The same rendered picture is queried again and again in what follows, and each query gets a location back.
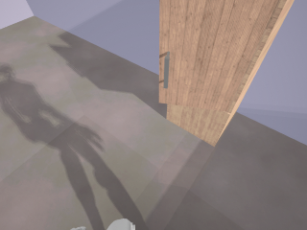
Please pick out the robot left thigh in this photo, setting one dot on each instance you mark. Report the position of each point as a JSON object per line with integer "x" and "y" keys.
{"x": 121, "y": 224}

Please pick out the handle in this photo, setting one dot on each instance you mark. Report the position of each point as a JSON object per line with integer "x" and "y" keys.
{"x": 166, "y": 70}

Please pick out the cupboard door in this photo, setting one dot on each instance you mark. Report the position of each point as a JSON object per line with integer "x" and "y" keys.
{"x": 211, "y": 43}

